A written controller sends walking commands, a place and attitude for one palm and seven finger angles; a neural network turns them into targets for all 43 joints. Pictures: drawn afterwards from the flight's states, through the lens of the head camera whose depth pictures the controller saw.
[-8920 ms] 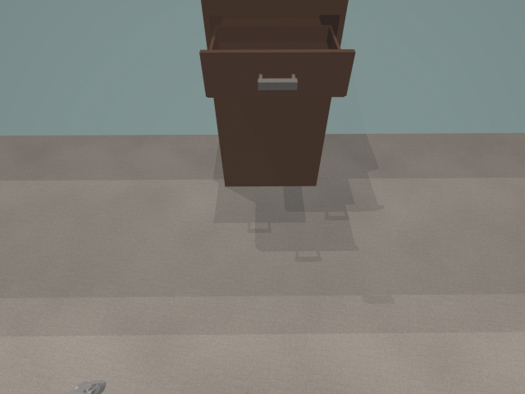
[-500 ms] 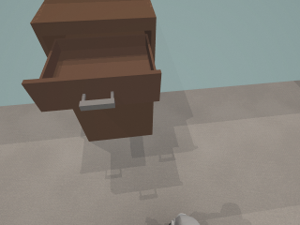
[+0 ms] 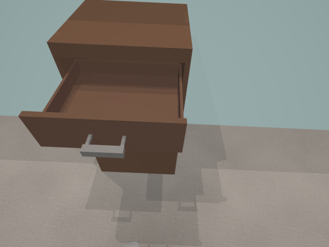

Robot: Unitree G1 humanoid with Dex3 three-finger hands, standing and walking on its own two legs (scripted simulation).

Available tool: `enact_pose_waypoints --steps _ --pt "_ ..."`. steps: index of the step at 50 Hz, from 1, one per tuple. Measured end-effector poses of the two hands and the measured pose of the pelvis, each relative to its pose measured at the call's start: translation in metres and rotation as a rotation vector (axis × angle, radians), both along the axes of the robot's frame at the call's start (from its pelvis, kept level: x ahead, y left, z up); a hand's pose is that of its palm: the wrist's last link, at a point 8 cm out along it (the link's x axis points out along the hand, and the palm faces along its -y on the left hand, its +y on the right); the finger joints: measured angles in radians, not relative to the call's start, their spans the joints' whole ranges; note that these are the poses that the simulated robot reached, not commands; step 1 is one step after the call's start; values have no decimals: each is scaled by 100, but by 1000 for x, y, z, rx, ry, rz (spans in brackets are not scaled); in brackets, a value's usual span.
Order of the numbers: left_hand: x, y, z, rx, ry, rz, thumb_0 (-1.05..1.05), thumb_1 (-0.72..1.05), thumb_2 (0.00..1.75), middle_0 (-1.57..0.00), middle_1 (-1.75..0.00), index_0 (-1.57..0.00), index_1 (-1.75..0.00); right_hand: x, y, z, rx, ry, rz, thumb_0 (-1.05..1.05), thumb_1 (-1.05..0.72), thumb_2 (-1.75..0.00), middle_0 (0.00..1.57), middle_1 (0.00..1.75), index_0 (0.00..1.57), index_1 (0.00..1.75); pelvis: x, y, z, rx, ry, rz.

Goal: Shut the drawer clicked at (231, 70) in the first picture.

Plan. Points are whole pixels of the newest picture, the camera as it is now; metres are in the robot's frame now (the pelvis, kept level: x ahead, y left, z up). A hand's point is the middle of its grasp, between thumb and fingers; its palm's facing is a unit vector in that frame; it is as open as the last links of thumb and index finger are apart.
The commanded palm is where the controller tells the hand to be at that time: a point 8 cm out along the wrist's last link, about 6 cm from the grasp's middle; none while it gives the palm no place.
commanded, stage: come to a stop and stand still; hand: left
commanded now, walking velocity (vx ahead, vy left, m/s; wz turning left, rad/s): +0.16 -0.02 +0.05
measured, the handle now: (105, 144) +0.36 +0.21 +0.01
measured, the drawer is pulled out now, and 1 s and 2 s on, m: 0.29 0.29 0.29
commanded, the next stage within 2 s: look again from close up in 1.02 s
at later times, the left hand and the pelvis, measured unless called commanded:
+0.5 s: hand out of the picture +0.08 +0.15 -0.17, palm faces +0.05 -0.96 -0.26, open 7.3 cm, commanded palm none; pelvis +0.04 -0.04 -0.01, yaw +0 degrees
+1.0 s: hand out of the picture +0.01 +0.17 -0.18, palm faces +0.07 -0.98 -0.20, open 7.4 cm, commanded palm none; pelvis +0.00 -0.02 +0.00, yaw +1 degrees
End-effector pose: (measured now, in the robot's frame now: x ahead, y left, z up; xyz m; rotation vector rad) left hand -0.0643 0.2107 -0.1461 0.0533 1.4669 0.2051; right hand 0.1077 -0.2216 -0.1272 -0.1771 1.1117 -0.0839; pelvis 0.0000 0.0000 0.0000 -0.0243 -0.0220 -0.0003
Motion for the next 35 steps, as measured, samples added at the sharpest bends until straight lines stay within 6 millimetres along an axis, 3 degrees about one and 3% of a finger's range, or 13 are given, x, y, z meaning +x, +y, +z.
enact_pose_waypoints --steps 3,6,9,13,19,23,30,35 --pt "-10 -3 -9 -36 82 34 0 92 90 -20 -30 -20 -30 35 16 -2 -8 -41 32 0 -91 -90 19 30 19 30 21 10 -8 -4 -6 -4" --pt "-5 -2 -13 -54 136 28 0 91 90 -20 -30 -20 -30 47 29 -4 -7 -53 31 0 -91 -90 19 30 19 30 34 15 -11 19 -21 -16" --pt "17 1 -11 -45 126 18 0 91 90 -20 -30 -20 -30 39 34 -6 -3 -6 1 -1 -92 -90 20 30 20 30 43 16 -6 24 -28 -14" --pt "57 3 -10 -22 58 -11 0 91 90 -20 -30 -20 -30 38 17 -3 -30 18 -47 -4 -95 -90 20 30 20 30 48 10 -2 30 -25 -10" --pt "113 2 -5 50 -78 -47 0 91 90 -19 -30 -20 -30 21 -18 -12 -33 94 -60 -3 -94 -90 20 30 20 30 48 -15 -5 36 -19 2" --pt "135 -8 0 109 -153 -82 0 91 90 -19 -30 -20 -30 6 -45 -29 -3 127 -88 -1 -93 -90 20 30 20 30 45 -36 -13 51 -18 -3" --pt "145 -21 25 141 -209 -103 0 91 90 -20 -30 -20 -30 -31 -68 -29 11 203 -108 0 -92 -90 20 30 19 30 34 -48 -1 71 -8 5" --pt "137 -17 31 154 -235 -91 0 91 90 -20 -30 -20 -30 -57 -69 -25 9 244 -90 0 -91 -90 19 30 19 30 20 -48 3 82 -1 12"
